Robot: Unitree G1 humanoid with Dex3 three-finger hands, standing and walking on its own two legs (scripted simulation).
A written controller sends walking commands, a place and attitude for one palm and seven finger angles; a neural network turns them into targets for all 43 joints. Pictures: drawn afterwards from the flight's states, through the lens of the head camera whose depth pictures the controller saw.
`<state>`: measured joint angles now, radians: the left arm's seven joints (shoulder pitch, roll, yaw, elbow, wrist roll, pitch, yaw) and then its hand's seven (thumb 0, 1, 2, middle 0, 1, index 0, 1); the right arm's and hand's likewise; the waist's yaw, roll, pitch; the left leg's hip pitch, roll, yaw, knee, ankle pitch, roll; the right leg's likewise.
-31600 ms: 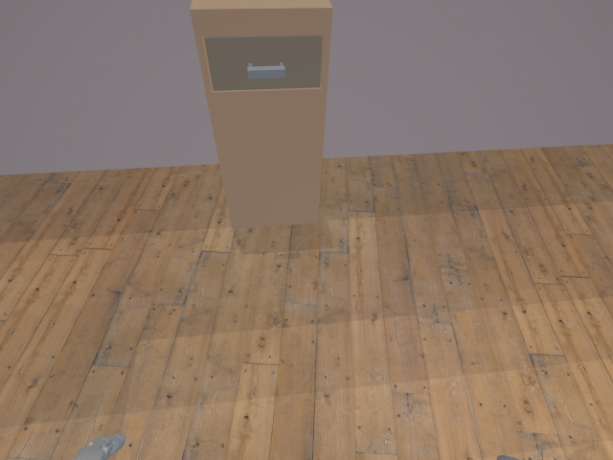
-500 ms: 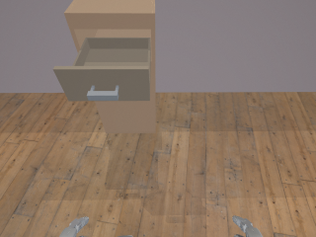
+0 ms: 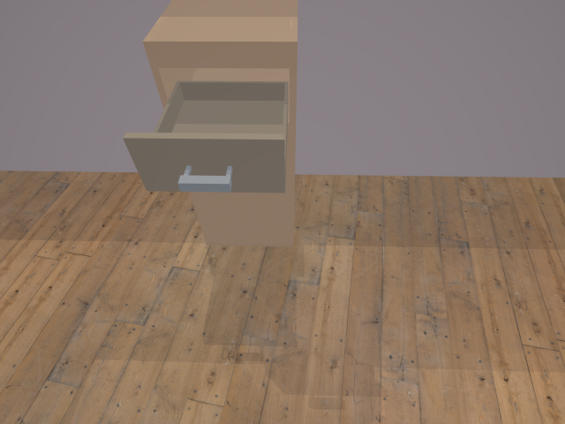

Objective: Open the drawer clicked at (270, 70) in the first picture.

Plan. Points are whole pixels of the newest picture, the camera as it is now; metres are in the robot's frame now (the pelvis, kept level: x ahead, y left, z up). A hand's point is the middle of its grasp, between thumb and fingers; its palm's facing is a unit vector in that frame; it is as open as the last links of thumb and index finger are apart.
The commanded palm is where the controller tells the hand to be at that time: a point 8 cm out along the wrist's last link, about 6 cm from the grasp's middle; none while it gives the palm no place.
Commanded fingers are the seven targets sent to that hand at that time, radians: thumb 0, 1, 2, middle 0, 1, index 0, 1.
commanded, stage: let the arm hang, fingers relaxed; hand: left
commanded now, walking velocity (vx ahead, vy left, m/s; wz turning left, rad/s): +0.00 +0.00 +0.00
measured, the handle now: (207, 176) +0.60 +0.21 -0.04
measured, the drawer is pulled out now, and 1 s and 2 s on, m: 0.30 0.30 0.30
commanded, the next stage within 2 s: look to check the result in 0.36 s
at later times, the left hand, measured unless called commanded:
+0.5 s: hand out of the picture +0.10 +0.22 -0.15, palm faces -0.04 -0.95 -0.32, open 7.3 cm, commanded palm none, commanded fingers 0.00 0.90 0.90 -0.20 -0.30 -0.20 -0.30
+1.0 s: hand out of the picture +0.13 +0.22 -0.15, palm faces -0.03 -0.94 -0.35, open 7.3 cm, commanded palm none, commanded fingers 0.00 0.90 0.90 -0.20 -0.30 -0.20 -0.30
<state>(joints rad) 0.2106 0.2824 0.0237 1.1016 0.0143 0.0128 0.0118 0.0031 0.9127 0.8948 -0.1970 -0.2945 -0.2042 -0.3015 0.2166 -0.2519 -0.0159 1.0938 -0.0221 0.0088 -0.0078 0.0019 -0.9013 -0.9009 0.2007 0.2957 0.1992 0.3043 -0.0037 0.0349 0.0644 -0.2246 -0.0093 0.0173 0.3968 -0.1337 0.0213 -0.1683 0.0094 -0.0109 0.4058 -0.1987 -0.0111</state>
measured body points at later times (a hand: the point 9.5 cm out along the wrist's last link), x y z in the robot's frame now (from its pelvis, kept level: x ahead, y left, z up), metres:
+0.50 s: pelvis +0.02 -0.01 +0.00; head +0.04 -0.02 +0.45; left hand +0.10 +0.27 -0.13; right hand +0.08 -0.30 -0.14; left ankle +0.05 +0.10 -0.74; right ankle +0.02 -0.12 -0.74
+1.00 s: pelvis +0.04 -0.02 +0.01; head +0.06 -0.03 +0.45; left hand +0.13 +0.27 -0.12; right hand +0.12 -0.32 -0.14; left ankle +0.05 +0.10 -0.74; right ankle +0.02 -0.12 -0.74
